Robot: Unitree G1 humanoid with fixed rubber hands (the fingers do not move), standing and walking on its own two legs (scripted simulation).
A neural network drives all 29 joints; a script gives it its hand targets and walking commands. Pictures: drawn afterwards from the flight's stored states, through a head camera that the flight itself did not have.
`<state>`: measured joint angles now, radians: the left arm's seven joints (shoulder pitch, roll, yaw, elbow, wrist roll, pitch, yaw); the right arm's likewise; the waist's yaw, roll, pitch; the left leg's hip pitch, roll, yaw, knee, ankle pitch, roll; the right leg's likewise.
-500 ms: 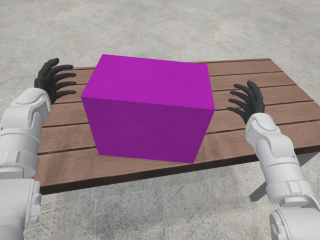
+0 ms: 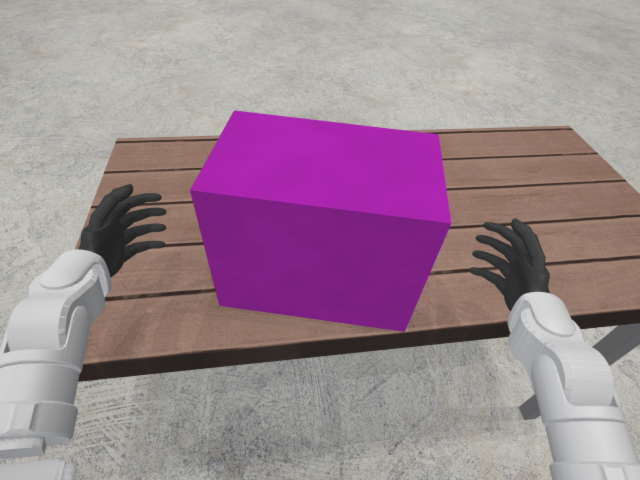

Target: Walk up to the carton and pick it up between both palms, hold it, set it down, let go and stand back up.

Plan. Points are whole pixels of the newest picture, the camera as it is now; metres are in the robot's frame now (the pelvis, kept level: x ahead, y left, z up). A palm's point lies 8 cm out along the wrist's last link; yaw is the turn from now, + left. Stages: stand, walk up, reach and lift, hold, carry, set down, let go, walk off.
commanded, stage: set down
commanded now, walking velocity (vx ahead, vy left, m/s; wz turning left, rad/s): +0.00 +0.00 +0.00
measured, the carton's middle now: (322, 225) +0.45 -0.01 +0.06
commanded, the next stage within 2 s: none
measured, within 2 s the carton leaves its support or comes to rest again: neither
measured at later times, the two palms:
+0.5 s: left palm (98, 329) +0.27 +0.26 +0.07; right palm (523, 350) +0.23 -0.22 +0.08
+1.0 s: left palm (89, 399) +0.21 +0.26 +0.03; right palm (507, 384) +0.21 -0.21 +0.03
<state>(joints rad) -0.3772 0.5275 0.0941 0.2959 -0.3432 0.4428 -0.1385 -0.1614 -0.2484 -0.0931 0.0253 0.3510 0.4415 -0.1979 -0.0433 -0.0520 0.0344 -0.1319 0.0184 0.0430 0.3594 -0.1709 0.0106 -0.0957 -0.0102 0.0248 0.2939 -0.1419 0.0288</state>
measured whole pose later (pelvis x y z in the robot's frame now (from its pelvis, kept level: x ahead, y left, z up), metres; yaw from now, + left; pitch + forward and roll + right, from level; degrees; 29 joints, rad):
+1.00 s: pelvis +0.03 -0.01 +0.00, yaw +1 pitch -3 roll -1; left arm 0.32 0.46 0.08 0.00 -0.32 0.05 -0.14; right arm 0.44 -0.15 0.01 -0.20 0.21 0.15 -0.19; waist 0.04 -0.02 0.11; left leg -0.09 0.03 0.02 0.37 -0.22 -0.01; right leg -0.05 0.01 0.02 0.31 -0.19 0.01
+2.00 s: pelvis +0.02 -0.02 +0.00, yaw +0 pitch -4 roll +0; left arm 0.21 0.22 0.02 0.49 -0.06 0.08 -0.02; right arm 0.25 -0.15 -0.02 0.54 -0.01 -0.14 -0.03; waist 0.02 0.00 0.09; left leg -0.07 0.04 0.03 0.33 -0.19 -0.03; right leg -0.07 0.01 0.03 0.35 -0.21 0.00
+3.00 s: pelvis +0.02 -0.02 -0.01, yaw +1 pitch -4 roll +0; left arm 0.23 0.30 0.07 0.71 0.02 -0.02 0.00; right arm 0.22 -0.32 -0.06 0.82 -0.02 -0.05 0.00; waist 0.01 -0.01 0.03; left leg -0.14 0.03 0.02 0.47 -0.27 -0.02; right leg -0.12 0.00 0.00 0.46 -0.27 0.00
